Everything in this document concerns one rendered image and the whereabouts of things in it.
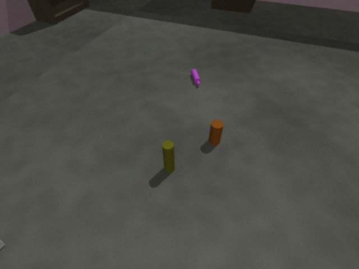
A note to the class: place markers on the bookshelf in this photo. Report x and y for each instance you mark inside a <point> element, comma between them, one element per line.
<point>55,11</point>

